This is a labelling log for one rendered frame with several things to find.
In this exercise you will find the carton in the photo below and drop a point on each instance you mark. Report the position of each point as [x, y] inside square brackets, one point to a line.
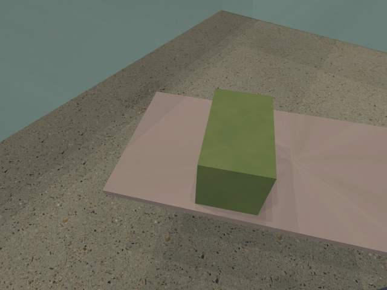
[237, 165]

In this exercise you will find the table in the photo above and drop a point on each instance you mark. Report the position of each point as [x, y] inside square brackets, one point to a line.
[331, 183]

